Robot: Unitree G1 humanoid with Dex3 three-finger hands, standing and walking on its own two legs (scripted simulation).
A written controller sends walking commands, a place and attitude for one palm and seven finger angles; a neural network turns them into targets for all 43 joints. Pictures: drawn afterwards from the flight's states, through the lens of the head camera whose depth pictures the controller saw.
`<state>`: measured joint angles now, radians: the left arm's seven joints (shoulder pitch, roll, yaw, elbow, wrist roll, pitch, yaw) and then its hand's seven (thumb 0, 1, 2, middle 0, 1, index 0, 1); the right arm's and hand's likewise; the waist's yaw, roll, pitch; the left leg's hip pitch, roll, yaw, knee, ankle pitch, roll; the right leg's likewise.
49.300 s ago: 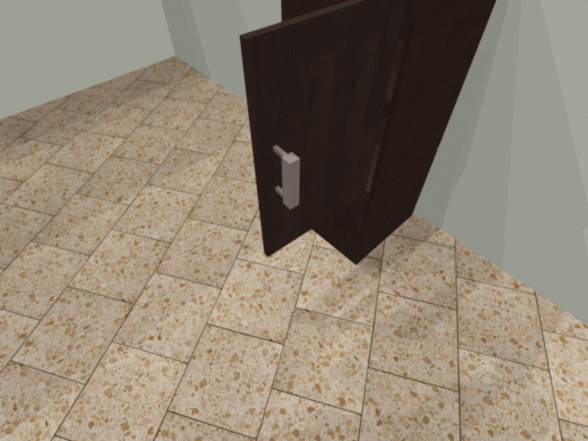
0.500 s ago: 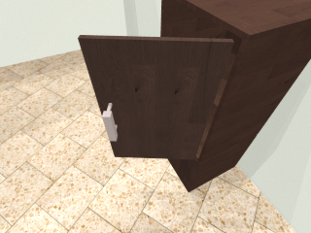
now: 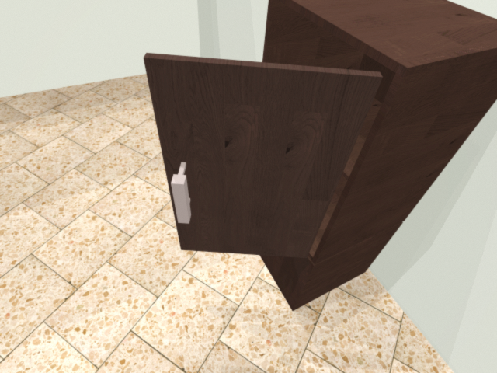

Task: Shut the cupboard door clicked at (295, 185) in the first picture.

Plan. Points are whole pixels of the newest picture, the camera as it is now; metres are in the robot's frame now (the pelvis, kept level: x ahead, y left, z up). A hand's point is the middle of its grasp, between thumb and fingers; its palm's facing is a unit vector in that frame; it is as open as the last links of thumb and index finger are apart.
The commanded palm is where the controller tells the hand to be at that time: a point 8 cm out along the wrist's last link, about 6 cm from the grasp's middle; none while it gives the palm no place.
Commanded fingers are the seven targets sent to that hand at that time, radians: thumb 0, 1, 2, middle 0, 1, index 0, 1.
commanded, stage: look again from close up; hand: left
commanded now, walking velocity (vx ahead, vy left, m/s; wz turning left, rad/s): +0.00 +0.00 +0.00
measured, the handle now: (183, 192) +0.49 +0.16 -0.04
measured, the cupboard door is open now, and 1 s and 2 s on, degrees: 61 61 61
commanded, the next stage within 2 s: raise the hand and make a fist in 0.44 s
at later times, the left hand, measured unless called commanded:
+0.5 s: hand out of the picture -0.02 +0.17 -0.17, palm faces +0.03 -0.99 -0.14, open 7.4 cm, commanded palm none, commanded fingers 0.00 0.90 0.90 -0.20 -0.30 -0.20 -0.30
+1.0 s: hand (147, 367) +0.16 +0.17 -0.10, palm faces +0.09 -0.99 +0.05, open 6.0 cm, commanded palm +0.15 +0.22 -0.06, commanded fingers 0.00 0.90 0.90 -0.62 -0.76 -0.62 -0.76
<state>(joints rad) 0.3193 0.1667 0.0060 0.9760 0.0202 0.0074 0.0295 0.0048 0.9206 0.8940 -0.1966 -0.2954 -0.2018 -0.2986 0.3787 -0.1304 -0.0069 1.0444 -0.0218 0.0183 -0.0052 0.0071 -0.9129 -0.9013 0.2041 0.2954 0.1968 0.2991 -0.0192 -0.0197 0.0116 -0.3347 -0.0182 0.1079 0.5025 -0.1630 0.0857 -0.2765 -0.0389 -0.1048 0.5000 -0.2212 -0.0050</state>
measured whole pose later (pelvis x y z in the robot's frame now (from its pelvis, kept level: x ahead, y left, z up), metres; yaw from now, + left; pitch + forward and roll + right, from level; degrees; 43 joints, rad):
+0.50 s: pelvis +0.02 +0.02 +0.01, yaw +0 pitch -1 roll -1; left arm 0.40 0.13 -0.02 1.09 0.02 -0.01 0.03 0.00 0.91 0.89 -0.20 -0.30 -0.20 -0.30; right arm 0.25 -0.16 -0.01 1.07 -0.01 -0.01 -0.02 0.01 -0.94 -0.90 0.20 0.30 0.20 0.30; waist 0.01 -0.02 0.01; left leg -0.26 -0.06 0.13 0.40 -0.15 0.11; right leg -0.22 -0.06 -0.05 0.43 -0.20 0.03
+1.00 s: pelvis +0.03 -0.01 -0.09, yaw +4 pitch +13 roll -1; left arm 0.61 0.20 0.08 0.11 -0.23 -0.49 -0.28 0.01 0.91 0.89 -0.45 -0.57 -0.45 -0.57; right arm 0.17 -0.27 -0.08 0.47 0.01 -0.23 0.02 0.01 -0.91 -0.90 0.21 0.30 0.20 0.30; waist 0.02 -0.06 -0.13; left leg -0.91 -0.04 0.06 1.18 -0.50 0.08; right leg -0.85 0.02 -0.09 1.18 -0.56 -0.05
